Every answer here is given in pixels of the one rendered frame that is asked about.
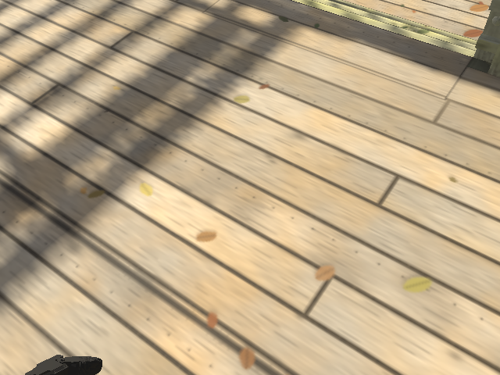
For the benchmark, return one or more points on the stairs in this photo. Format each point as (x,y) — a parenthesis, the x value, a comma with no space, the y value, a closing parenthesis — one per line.
(398,25)

